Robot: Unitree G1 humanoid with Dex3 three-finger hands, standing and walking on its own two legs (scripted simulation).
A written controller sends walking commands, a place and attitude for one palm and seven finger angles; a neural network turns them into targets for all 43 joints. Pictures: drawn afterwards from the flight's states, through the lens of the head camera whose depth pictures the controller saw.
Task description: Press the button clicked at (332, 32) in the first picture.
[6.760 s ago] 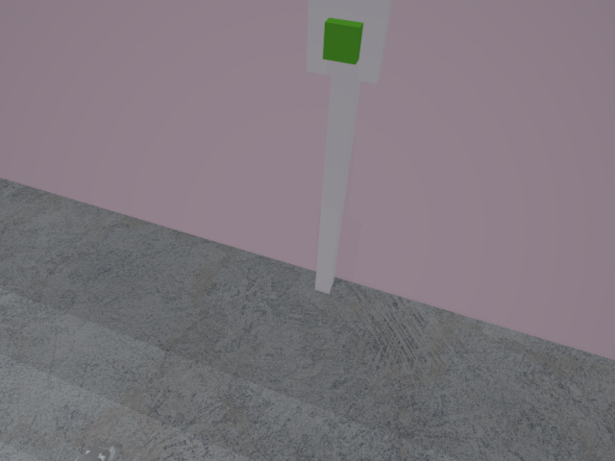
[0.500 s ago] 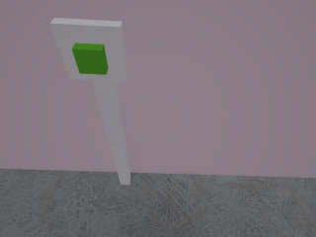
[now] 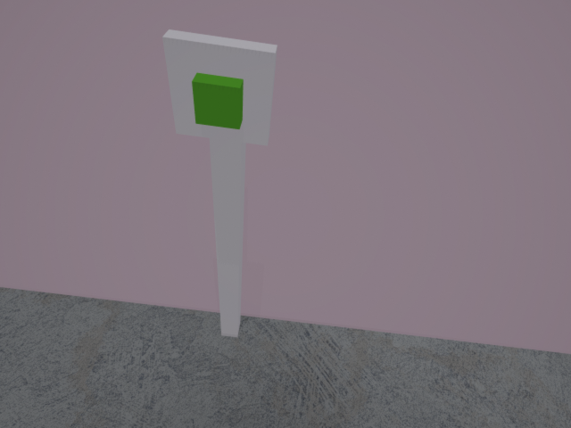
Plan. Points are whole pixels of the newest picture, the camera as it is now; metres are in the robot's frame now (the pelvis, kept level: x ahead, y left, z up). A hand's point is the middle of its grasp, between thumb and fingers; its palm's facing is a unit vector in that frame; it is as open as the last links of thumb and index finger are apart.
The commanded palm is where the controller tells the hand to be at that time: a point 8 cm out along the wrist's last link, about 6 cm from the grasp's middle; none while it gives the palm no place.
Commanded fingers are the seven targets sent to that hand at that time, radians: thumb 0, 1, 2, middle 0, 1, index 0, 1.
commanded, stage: come to a stop and stand still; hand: left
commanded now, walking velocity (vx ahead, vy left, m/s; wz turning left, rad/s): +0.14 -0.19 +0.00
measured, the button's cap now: (219, 100) +0.53 +0.15 +0.19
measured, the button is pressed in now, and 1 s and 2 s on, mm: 0 0 0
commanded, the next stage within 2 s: look again from close up in 1.00 s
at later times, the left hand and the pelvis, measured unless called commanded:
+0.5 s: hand out of the picture -0.05 +0.13 -0.17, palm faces +0.02 -0.99 -0.17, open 7.3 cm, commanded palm none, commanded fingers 0.00 0.90 0.90 -0.20 -0.30 -0.20 -0.30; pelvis -0.03 -0.03 +0.00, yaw -1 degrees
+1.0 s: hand out of the picture -0.05 +0.09 -0.17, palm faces +0.03 -0.99 -0.14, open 7.3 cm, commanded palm none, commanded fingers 0.00 0.90 0.90 -0.20 -0.30 -0.20 -0.30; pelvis -0.01 -0.06 +0.01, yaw -2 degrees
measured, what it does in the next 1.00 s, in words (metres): steps on the spot: right foot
